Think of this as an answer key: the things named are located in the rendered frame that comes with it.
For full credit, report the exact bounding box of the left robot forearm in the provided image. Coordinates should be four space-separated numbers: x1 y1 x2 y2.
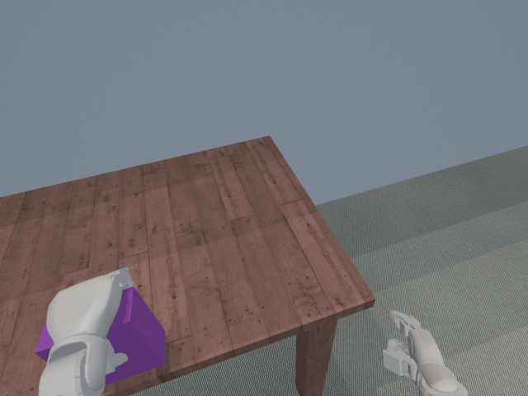
38 334 108 396

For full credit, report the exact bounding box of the sponge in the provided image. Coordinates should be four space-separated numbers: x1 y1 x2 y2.
35 286 165 385

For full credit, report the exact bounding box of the right robot forearm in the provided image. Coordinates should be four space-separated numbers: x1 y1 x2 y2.
416 363 468 396

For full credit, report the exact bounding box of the robot right hand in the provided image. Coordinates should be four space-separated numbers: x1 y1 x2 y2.
383 310 445 385

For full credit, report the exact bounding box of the robot left hand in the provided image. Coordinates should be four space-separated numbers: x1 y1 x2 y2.
46 267 134 375

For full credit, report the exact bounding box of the table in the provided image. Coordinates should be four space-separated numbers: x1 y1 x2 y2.
0 135 376 396

